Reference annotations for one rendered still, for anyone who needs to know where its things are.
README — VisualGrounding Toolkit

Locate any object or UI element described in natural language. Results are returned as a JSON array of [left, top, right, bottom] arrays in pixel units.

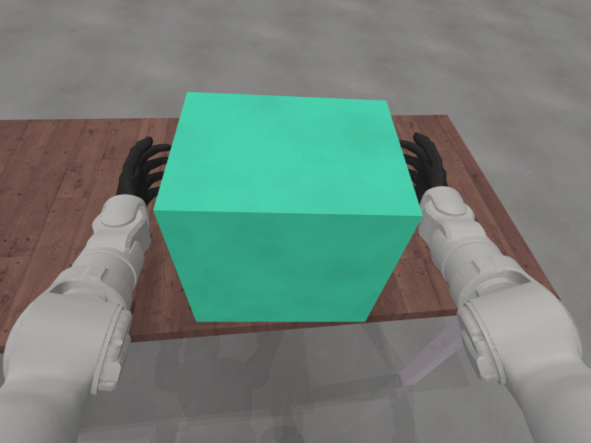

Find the carton
[[153, 92, 423, 322]]

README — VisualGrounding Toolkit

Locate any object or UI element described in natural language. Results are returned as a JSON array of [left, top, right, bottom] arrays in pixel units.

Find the robot left forearm
[[3, 195, 151, 380]]

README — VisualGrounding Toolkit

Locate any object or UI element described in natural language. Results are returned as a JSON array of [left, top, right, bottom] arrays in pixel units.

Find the robot right hand
[[399, 132, 448, 205]]

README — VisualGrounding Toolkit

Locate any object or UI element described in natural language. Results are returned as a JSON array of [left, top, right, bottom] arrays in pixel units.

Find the robot right forearm
[[418, 186, 583, 358]]

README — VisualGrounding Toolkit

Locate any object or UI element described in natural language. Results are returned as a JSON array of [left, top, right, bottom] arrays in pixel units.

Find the robot left upper arm
[[0, 293, 132, 443]]

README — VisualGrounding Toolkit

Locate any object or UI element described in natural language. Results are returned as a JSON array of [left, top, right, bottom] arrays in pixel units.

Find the robot right upper arm
[[456, 281, 591, 443]]

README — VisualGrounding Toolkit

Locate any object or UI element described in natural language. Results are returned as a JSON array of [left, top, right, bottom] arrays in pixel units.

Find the table
[[0, 114, 561, 386]]

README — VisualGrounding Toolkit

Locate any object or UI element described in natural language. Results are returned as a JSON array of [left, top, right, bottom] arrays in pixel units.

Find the robot left hand
[[116, 137, 172, 208]]

